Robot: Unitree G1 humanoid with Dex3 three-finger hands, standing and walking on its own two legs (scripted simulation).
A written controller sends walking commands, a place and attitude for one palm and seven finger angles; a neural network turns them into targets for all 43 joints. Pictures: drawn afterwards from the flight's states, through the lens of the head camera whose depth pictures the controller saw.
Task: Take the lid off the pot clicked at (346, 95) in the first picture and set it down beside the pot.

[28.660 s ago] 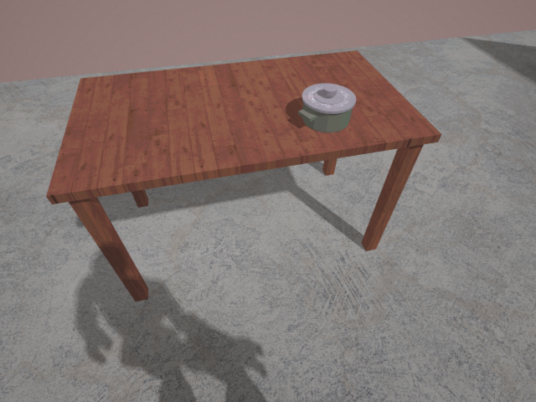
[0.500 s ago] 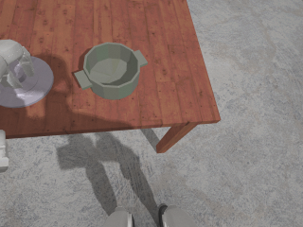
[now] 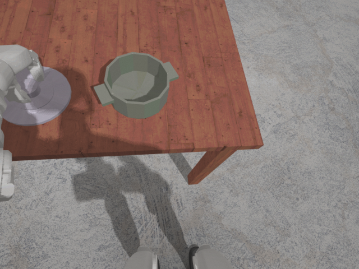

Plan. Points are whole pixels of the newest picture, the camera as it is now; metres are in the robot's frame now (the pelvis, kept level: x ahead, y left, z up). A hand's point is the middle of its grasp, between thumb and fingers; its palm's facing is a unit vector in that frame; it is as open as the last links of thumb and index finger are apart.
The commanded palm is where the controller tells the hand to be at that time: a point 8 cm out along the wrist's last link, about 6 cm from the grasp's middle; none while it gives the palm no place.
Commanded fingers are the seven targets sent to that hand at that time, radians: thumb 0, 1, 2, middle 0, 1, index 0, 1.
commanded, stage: open the fingers wide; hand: left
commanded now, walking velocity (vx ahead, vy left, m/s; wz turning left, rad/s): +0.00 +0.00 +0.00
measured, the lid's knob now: (29, 88) +0.52 +0.32 -0.03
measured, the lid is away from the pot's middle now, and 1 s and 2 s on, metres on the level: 0.25 0.25 0.25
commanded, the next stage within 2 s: raise the empty hand in 0.42 s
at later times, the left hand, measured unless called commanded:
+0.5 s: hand (18, 91) +0.48 +0.31 +0.02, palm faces -0.47 -0.11 -0.87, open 10.9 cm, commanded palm +0.54 +0.28 +0.07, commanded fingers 0.00 0.06 0.50 -0.30 -0.95 -0.30 -0.95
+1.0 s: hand (4, 81) +0.47 +0.31 +0.07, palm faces -0.46 -0.10 -0.88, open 10.9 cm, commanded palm +0.54 +0.29 +0.12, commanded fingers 0.00 0.06 0.50 -0.30 -0.95 -0.30 -0.95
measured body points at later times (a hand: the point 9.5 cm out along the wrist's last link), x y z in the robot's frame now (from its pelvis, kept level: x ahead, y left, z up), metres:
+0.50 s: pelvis -0.03 -0.02 -0.01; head +0.13 +0.02 +0.41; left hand +0.50 +0.31 +0.07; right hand -0.07 -0.29 -0.10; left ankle -0.04 +0.03 -0.69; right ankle -0.02 -0.19 -0.69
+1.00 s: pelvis -0.03 -0.02 +0.00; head +0.10 +0.01 +0.42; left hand +0.49 +0.31 +0.12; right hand -0.08 -0.29 -0.10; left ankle -0.04 +0.03 -0.69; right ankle -0.03 -0.19 -0.69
